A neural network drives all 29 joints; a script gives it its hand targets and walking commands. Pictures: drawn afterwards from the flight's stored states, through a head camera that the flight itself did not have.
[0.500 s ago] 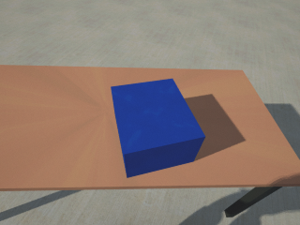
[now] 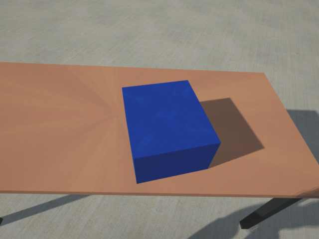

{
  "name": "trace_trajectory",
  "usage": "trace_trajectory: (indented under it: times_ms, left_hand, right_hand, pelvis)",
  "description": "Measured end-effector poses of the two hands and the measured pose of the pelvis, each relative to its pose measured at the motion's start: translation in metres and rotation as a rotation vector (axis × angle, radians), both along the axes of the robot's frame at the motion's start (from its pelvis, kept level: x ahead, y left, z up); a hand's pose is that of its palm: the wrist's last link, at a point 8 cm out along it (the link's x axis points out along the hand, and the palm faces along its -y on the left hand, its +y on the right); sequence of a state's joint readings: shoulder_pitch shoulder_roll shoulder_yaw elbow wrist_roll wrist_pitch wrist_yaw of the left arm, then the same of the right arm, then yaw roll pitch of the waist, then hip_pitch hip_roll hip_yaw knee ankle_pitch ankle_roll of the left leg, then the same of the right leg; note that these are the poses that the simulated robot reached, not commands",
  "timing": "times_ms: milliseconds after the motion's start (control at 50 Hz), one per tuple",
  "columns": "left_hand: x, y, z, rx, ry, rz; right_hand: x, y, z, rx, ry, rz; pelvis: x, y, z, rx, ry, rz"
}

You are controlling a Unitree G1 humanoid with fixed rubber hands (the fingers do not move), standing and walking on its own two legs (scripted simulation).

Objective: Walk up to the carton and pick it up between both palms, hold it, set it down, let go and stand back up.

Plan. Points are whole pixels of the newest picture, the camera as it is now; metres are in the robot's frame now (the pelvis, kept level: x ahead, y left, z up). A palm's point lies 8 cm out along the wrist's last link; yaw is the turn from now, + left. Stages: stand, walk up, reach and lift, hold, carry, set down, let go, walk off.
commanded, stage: stand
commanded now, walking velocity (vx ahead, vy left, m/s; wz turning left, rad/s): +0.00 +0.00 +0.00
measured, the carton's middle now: (164, 127) +0.48 -0.01 -0.05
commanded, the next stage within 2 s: none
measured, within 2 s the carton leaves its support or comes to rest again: neither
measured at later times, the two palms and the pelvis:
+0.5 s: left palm out of the picture +0.01 +0.24 -0.14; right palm out of the picture +0.00 -0.24 -0.13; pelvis +0.01 +0.00 +0.00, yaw +0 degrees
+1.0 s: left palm out of the picture -0.01 +0.24 -0.14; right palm out of the picture +0.01 -0.24 -0.13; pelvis +0.01 +0.00 +0.00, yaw +1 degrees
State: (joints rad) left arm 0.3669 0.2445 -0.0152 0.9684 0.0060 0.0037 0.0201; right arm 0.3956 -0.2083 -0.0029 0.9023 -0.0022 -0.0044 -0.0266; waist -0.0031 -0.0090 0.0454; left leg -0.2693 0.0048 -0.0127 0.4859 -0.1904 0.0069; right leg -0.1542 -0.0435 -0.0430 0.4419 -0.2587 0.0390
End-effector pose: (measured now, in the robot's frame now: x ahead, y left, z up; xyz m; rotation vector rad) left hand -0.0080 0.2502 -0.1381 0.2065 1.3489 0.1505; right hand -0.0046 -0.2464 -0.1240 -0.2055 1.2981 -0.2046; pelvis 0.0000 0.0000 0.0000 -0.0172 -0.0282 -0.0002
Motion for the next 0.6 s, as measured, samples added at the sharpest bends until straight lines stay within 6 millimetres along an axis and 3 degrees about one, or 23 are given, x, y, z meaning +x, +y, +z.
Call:
trace_trajectory:
  times_ms: [160, 360, 600]
  left_hand:
    - [-0.003, -0.005, 0.0, -0.001, 0.013, 0.012]
    - [0.013, -0.011, -0.002, -0.011, -0.023, 0.013]
    - [0.013, -0.013, -0.004, -0.021, -0.014, 0.022]
  right_hand:
    - [0.003, 0.0, -0.004, 0.008, 0.007, -0.003]
    - [0.011, 0.003, -0.005, 0.016, -0.01, -0.012]
    - [0.002, 0.005, -0.004, 0.012, 0.031, -0.016]
  pelvis:
    - [0.003, -0.002, 0.0, 0.0, 0.0, 0.0]
    - [0.007, -0.004, 0.0, 0.002, -0.005, -0.002]
    - [0.007, -0.004, 0.001, 0.003, -0.003, 0.005]
